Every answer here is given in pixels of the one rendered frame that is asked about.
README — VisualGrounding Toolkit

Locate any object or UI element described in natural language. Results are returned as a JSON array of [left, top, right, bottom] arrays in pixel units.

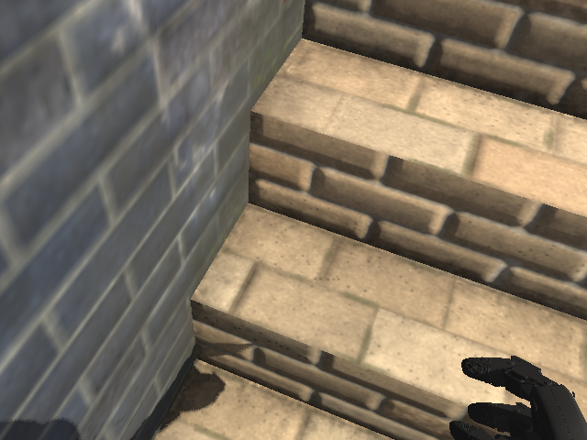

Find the right robot hand
[[449, 356, 587, 440]]

